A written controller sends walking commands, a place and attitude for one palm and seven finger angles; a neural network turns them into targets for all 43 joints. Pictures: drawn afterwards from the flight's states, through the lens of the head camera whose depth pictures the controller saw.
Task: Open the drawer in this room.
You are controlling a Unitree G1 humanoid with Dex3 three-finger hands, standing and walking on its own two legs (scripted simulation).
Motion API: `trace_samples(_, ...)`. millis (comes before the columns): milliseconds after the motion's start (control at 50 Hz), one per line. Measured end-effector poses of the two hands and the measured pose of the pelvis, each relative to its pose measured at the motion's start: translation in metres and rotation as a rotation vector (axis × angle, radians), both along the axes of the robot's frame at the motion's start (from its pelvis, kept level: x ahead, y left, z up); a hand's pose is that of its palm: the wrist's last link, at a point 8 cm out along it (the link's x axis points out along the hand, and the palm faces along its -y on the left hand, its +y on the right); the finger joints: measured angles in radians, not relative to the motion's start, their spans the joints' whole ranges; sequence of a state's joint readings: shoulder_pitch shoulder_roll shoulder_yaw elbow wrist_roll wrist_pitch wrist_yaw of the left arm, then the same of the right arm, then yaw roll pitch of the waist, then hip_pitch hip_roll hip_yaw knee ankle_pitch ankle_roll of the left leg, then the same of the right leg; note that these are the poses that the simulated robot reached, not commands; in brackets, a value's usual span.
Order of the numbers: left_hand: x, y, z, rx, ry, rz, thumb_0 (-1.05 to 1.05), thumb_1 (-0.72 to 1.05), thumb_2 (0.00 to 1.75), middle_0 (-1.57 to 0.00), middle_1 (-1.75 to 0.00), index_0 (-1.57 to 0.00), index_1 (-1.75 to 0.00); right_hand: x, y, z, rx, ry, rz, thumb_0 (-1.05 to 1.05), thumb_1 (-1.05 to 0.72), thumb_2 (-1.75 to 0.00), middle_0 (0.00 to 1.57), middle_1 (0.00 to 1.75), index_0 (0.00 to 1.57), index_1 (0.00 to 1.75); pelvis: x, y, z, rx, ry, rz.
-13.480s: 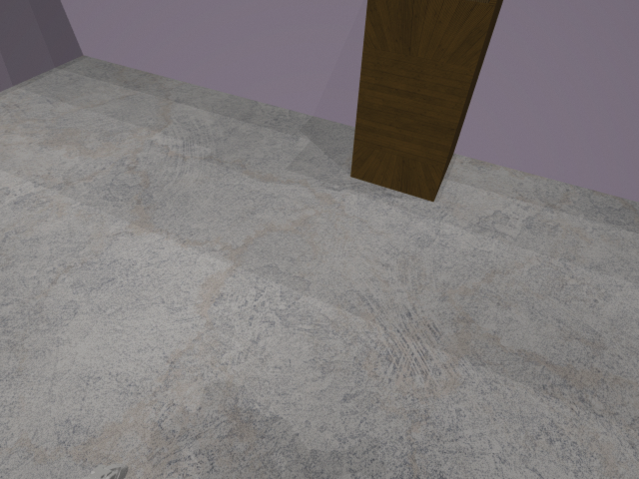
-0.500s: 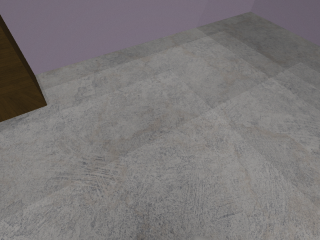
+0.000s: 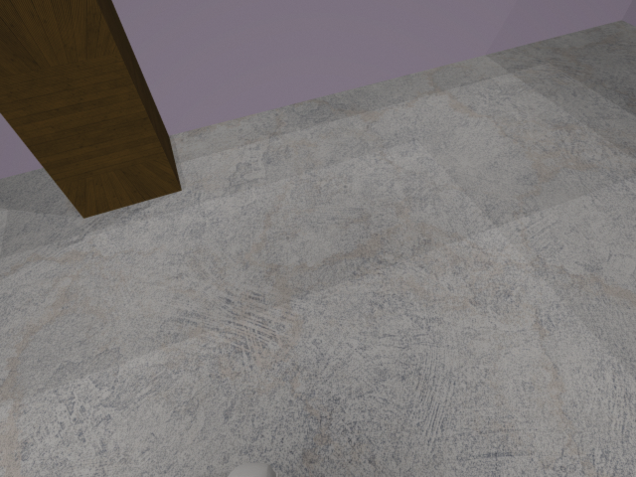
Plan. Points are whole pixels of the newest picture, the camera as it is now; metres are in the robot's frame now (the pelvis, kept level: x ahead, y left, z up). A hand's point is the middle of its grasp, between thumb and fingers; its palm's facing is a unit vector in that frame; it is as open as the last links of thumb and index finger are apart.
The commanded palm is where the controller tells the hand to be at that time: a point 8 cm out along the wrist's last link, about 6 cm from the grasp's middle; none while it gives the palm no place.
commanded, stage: turn or walk to find it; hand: left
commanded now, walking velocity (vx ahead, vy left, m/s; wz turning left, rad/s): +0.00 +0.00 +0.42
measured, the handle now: out of the picture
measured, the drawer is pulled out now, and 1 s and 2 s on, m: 0.00 0.00 0.00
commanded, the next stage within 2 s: stand and wait in 0.84 s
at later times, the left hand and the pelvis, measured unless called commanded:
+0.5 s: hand out of the picture +0.02 +0.24 -0.16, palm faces +0.22 -0.94 -0.26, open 7.4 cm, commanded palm none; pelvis -0.02 +0.02 +0.00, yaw +11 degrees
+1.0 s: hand out of the picture -0.10 +0.20 -0.18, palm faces +0.45 -0.86 -0.24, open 7.4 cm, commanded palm none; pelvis -0.04 +0.01 -0.01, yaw +25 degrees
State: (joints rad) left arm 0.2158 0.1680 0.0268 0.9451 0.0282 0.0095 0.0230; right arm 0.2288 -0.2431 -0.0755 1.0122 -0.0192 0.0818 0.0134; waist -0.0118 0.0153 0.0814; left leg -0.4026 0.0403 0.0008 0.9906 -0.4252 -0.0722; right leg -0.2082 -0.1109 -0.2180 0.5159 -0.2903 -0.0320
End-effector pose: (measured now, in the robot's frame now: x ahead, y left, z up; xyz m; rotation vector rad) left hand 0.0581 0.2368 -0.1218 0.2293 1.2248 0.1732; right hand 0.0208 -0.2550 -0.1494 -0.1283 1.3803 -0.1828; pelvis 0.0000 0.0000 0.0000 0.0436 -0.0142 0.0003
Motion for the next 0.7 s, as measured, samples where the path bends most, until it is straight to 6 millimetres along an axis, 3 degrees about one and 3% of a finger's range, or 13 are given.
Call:
trace_samples(180, -0.075, 0.050, -0.036, -0.027, 0.119, 0.166, 0.00, 0.90, 0.89, -0.20, -0.30, -0.20, -0.30, 0.077, 0.041, 0.010, -0.056, -0.161, 0.174, 0.01, -0.91, -0.90, 0.20, 0.30, 0.20, 0.30, -0.007, 0.031, -0.017, -0.034, 0.002, 0.082)
trace_samples(260, -0.088, 0.064, -0.033, -0.025, 0.151, 0.204, 0.00, 0.91, 0.89, -0.20, -0.30, -0.20, -0.30, 0.092, 0.059, 0.023, -0.062, -0.215, 0.221, 0.00, -0.90, -0.90, 0.20, 0.30, 0.20, 0.30, -0.010, 0.038, -0.010, -0.045, -0.004, 0.106)
trace_samples(420, -0.069, 0.064, -0.015, -0.018, 0.043, 0.225, 0.00, 0.91, 0.89, -0.20, -0.30, -0.20, -0.30, 0.095, 0.069, 0.025, -0.026, -0.212, 0.266, 0.00, -0.90, -0.90, 0.20, 0.30, 0.20, 0.30, -0.015, 0.035, 0.000, -0.049, 0.001, 0.164)
trace_samples(560, -0.045, 0.039, -0.005, 0.015, -0.063, 0.225, 0.00, 0.91, 0.89, -0.20, -0.30, -0.20, -0.30, 0.080, 0.045, 0.002, 0.016, -0.154, 0.268, 0.00, -0.90, -0.90, 0.20, 0.30, 0.20, 0.30, -0.017, 0.010, -0.008, -0.027, 0.007, 0.228)
trace_samples(620, -0.048, 0.023, -0.001, 0.032, -0.098, 0.237, 0.00, 0.91, 0.89, -0.20, -0.30, -0.20, -0.30, 0.075, 0.031, -0.009, 0.026, -0.118, 0.276, 0.01, -0.90, -0.90, 0.20, 0.30, 0.20, 0.30, -0.019, -0.001, -0.011, -0.029, -0.004, 0.267)
trace_samples(700, -0.067, 0.007, 0.006, 0.029, -0.088, 0.288, 0.00, 0.90, 0.89, -0.20, -0.30, -0.20, -0.30, 0.072, 0.018, -0.007, 0.024, -0.074, 0.305, 0.01, -0.90, -0.90, 0.20, 0.30, 0.20, 0.30, -0.020, -0.008, -0.005, -0.012, -0.012, 0.310)
